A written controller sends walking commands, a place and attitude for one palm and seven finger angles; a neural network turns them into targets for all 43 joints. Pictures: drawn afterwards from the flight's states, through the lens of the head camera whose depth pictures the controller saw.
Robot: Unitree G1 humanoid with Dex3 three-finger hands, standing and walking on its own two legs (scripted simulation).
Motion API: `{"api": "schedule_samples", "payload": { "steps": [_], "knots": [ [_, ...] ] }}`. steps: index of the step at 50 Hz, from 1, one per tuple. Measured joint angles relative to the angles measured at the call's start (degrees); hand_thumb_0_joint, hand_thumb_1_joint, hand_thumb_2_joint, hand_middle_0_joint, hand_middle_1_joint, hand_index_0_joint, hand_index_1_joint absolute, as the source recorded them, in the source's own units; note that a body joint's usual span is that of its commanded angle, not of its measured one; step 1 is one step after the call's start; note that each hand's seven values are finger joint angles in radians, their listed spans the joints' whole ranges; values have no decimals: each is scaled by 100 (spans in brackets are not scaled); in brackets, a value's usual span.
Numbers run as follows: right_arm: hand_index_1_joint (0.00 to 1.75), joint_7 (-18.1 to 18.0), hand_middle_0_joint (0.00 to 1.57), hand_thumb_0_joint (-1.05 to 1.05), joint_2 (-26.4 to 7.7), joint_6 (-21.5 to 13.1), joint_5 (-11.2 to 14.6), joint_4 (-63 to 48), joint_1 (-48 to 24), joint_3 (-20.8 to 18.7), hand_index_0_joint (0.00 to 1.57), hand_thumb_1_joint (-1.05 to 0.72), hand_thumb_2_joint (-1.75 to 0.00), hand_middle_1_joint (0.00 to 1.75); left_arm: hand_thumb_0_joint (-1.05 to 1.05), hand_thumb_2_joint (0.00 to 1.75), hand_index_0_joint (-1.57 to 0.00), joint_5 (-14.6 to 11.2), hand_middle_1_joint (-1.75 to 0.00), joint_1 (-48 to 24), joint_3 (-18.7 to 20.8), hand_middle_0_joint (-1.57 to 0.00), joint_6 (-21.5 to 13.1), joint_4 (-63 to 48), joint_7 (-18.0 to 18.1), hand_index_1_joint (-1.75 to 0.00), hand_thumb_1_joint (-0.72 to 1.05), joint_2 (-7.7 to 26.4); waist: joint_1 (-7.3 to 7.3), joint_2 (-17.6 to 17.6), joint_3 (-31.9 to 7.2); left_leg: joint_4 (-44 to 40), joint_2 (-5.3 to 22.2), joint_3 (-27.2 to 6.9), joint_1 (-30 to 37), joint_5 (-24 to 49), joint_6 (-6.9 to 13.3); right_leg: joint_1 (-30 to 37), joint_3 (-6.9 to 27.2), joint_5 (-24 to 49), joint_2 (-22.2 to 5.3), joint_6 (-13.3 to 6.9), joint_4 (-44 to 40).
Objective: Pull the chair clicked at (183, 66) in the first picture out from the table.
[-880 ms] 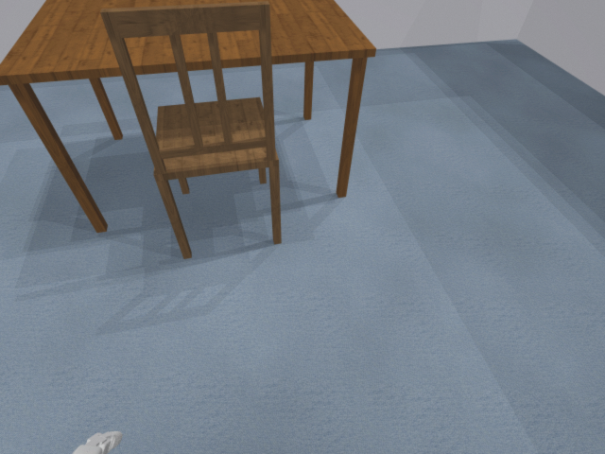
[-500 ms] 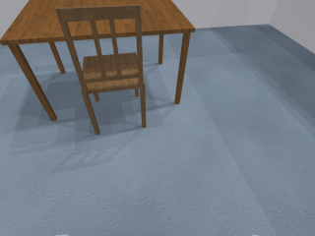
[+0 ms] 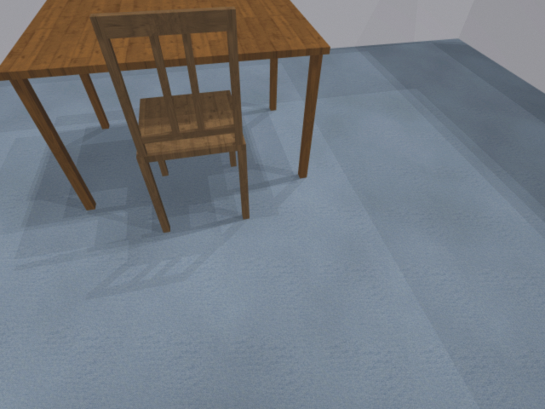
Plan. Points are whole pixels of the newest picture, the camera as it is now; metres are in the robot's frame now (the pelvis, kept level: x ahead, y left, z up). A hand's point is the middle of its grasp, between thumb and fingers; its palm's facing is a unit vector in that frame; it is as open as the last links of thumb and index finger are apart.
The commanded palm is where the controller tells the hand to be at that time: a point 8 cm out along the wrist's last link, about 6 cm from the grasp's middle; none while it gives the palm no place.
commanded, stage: stand and wait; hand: left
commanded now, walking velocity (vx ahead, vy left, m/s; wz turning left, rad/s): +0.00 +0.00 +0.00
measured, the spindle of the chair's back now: (165, 88) +1.04 +0.41 -0.07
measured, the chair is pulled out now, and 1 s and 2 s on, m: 0.00 0.00 0.00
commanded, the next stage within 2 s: look at it before walking up in 0.12 s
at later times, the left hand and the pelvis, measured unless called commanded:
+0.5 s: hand out of the picture +0.07 +0.24 -0.16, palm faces -0.02 -0.95 -0.32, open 7.4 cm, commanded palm none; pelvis +0.00 +0.00 +0.00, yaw +0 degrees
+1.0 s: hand out of the picture +0.07 +0.23 -0.16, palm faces +0.02 -0.96 -0.30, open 7.4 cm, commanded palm none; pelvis +0.01 +0.00 +0.00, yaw +2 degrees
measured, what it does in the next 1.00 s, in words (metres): stands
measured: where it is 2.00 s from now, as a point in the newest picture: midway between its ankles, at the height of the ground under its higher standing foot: (223, 393)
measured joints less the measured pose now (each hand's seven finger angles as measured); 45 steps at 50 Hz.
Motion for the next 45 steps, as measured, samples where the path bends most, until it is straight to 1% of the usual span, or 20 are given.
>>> {"api": "schedule_samples", "payload": {
  "steps": [28,45],
  "knots": [
    [30,-9,20,1,-20,-37,9,0,-128,-13,20,-91,-90,30,0,90,-20,13,-30,-29,21,-21,-34,62,-5,-30,90,4,32,3,-10,-153,27,-3,74,59,-32,56,-3,44,25,-28,-119],
    [30,-19,20,1,-19,-32,7,17,-127,8,20,-91,-90,30,0,90,-20,6,-30,-36,21,-21,-45,77,6,-30,90,7,28,9,-10,-233,43,-23,145,91,-53,132,-23,70,40,-42,-199]
  ]
}}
